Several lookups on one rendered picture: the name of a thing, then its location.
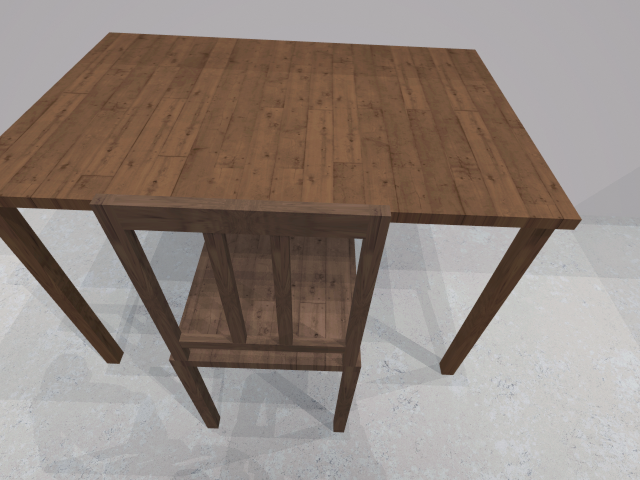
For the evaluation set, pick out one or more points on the table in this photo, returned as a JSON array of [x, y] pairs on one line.
[[424, 130]]

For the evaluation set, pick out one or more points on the chair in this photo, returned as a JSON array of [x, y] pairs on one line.
[[275, 286]]

